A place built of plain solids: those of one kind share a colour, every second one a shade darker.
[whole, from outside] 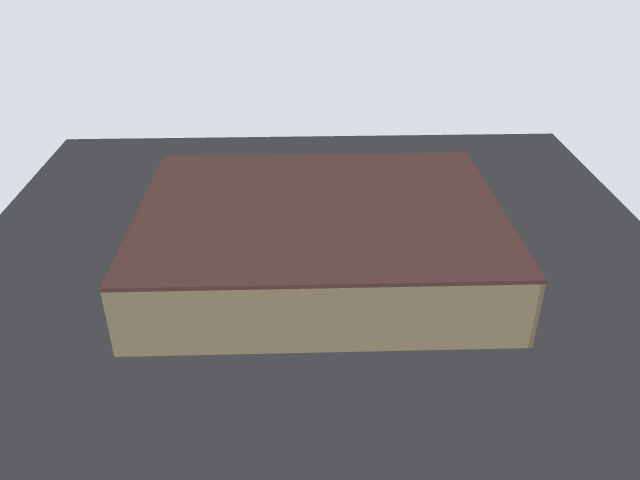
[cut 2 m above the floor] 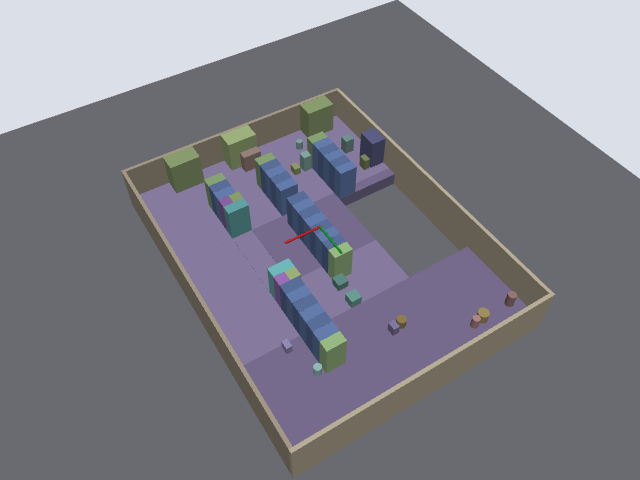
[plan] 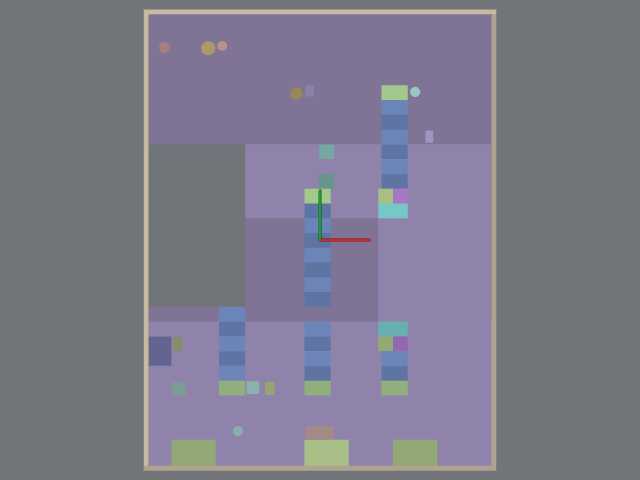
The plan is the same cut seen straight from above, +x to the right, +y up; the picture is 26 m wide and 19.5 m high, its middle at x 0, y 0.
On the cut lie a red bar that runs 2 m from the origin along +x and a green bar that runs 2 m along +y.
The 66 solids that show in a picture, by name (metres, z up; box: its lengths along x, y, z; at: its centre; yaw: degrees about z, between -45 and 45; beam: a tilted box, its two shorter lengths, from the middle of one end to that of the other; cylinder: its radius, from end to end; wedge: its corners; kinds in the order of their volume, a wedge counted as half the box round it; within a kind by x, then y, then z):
{
 "floor_1": {"box": [9.33, 6.46, 0.86], "at": [-2.3, -5.94, 0.38]},
 "floor_2": {"box": [5.4, 18.34, 0.86], "at": [-0.33, 0.0, 0.38]},
 "floor_3": {"box": [13.93, 5.86, 0.86], "at": [0.0, -6.24, 0.38]},
 "floor_4": {"box": [13.93, 5.28, 0.86], "at": [0.0, 6.53, 0.38]},
 "floor_5": {"box": [10.0, 8.28, 0.86], "at": [1.97, 5.03, 0.38]},
 "floor_6": {"box": [1.2, 4.2, 0.86], "at": [2.97, -1.21, 0.38]},
 "floor_7": {"box": [3.4, 18.34, 0.86], "at": [5.26, 0.0, 0.38]},
 "roof_1": {"box": [14.33, 18.74, 0.2], "at": [0.0, 0.0, 3.57]},
 "wall_1": {"box": [0.2, 18.34, 3.52], "at": [-7.06, 0.0, 1.71]},
 "wall_2": {"box": [14.33, 0.2, 3.52], "at": [0.0, -9.27, 1.71]},
 "wall_3": {"box": [14.33, 0.2, 3.52], "at": [0.0, 9.27, 1.71]},
 "wall_4": {"box": [0.2, 18.34, 3.52], "at": [7.06, 0.0, 1.71]},
 "rack_1": {"box": [1.07, 0.6, 2.0], "at": [-3.57, -5.41, 1.81]},
 "rack_2": {"box": [1.07, 0.6, 2.0], "at": [-3.57, -4.81, 1.81]},
 "rack_3": {"box": [1.07, 0.6, 2.0], "at": [-3.57, -4.21, 1.81]},
 "rack_4": {"box": [1.07, 0.6, 2.0], "at": [-3.57, -3.61, 1.81]},
 "rack_5": {"box": [1.07, 0.6, 2.0], "at": [-3.57, -3.01, 1.81]},
 "rack_6": {"box": [1.07, 0.6, 2.0], "at": [-0.1, -5.41, 1.81]},
 "rack_7": {"box": [1.07, 0.6, 2.0], "at": [-0.1, -4.81, 1.81]},
 "rack_8": {"box": [1.07, 0.6, 2.0], "at": [-0.1, -4.21, 1.81]},
 "rack_9": {"box": [1.07, 0.6, 2.0], "at": [-0.1, -3.61, 1.81]},
 "rack_10": {"box": [1.07, 0.6, 2.0], "at": [-0.1, -2.41, 1.81]},
 "rack_11": {"box": [1.07, 0.6, 2.0], "at": [-0.1, -1.81, 1.81]},
 "rack_12": {"box": [1.07, 0.6, 2.0], "at": [-0.1, -1.21, 1.81]},
 "rack_13": {"box": [1.07, 0.6, 2.0], "at": [-0.1, -0.61, 1.81]},
 "rack_14": {"box": [1.07, 0.6, 2.0], "at": [-0.1, -0.01, 1.81]},
 "rack_15": {"box": [1.07, 0.6, 2.0], "at": [-0.1, 0.59, 1.81]},
 "rack_16": {"box": [1.07, 0.6, 2.0], "at": [-0.1, 1.19, 1.81]},
 "rack_17": {"box": [1.07, 0.6, 2.0], "at": [3.03, -5.41, 1.81]},
 "rack_18": {"box": [1.07, 0.6, 2.0], "at": [3.03, -4.81, 1.81]},
 "rack_19": {"box": [1.07, 0.6, 2.0], "at": [3.03, 2.39, 1.81]},
 "rack_20": {"box": [1.07, 0.6, 2.0], "at": [3.03, 2.99, 1.81]},
 "rack_21": {"box": [1.07, 0.6, 2.0], "at": [3.03, 3.59, 1.81]},
 "rack_22": {"box": [1.07, 0.6, 2.0], "at": [3.03, 4.19, 1.81]},
 "rack_23": {"box": [1.07, 0.6, 2.0], "at": [3.03, 4.79, 1.81]},
 "rack_24": {"box": [1.07, 0.6, 2.0], "at": [3.03, 5.39, 1.81]},
 "cooler_1": {"box": [1.8, 1.06, 1.99], "at": [-5.13, -8.64, 1.8]},
 "cooler_2": {"box": [1.8, 1.06, 2.03], "at": [0.27, -8.64, 1.82]},
 "cooler_3": {"box": [1.8, 1.06, 2.01], "at": [3.87, -8.64, 1.81]},
 "endcab_1": {"box": [1.07, 0.6, 2.0], "at": [-3.57, -6.01, 1.81]},
 "endcab_2": {"box": [1.07, 0.6, 2.0], "at": [-0.1, -6.01, 1.81]},
 "endcab_3": {"box": [1.07, 0.6, 2.0], "at": [-0.1, 1.79, 1.81]},
 "endcab_4": {"box": [1.07, 0.6, 2.0], "at": [3.03, -6.01, 1.81]},
 "endcab_5": {"box": [1.07, 0.6, 2.0], "at": [3.03, 5.99, 1.81]},
 "barcab_1": {"box": [1.2, 0.6, 2.0], "at": [2.97, -3.61, 1.81]},
 "barcab_2": {"box": [1.2, 0.6, 2.0], "at": [2.97, 1.19, 1.81]},
 "power_1": {"box": [0.93, 1.2, 1.87], "at": [-6.5, -4.51, 1.74]},
 "column_1": {"box": [0.6, 0.6, 2.66], "at": [3.27, -4.21, 2.14]},
 "column_2": {"box": [0.6, 0.6, 2.66], "at": [3.27, 1.79, 2.14]},
 "blank_1": {"box": [0.6, 0.6, 2.0], "at": [2.67, -4.21, 1.81]},
 "blank_2": {"box": [0.6, 0.6, 2.0], "at": [2.67, 1.79, 1.81]},
 "load_1": {"box": [1.12, 0.52, 1.15], "at": [-0.02, -7.82, 1.38]},
 "cart_1": {"box": [0.57, 0.54, 0.95], "at": [-5.74, -6.04, 1.28]},
 "cart_2": {"box": [0.51, 0.52, 1.08], "at": [-2.73, -6.0, 1.35]},
 "panelstack_1": {"box": [0.6, 0.6, 0.48], "at": [0.27, 2.39, 1.05]},
 "panelstack_2": {"box": [0.6, 0.6, 0.52], "at": [0.27, 3.59, 1.07]},
 "carton_1": {"box": [0.36, 0.54, 0.72], "at": [-5.78, -4.22, 1.17]},
 "carton_2": {"box": [0.4, 0.54, 0.47], "at": [-2.04, -6.03, 1.04]},
 "reel_1": {"cylinder": 0.29, "from": [-4.54, 7.79, 0.81], "to": [-4.54, 7.79, 1.35]},
 "reel_2": {"cylinder": 0.25, "from": [-0.95, 5.95, 0.81], "to": [-0.95, 5.95, 1.29]},
 "bin_1": {"cylinder": 0.23, "from": [-6.31, 7.82, 0.81], "to": [-6.31, 7.82, 1.56]},
 "bin_2": {"cylinder": 0.2, "from": [-3.97, 7.88, 0.81], "to": [-3.97, 7.88, 1.44]},
 "case_1": {"box": [0.36, 0.46, 0.56], "at": [-0.42, 6.05, 1.08]},
 "case_2": {"box": [0.32, 0.5, 0.47], "at": [4.45, 4.2, 1.04]},
 "vacuum_1": {"cylinder": 0.21, "from": [-3.33, -7.76, 0.81], "to": [-3.33, -7.76, 1.33]},
 "vacuum_2": {"cylinder": 0.2, "from": [3.87, 6.02, 0.81], "to": [3.87, 6.02, 1.33]}
}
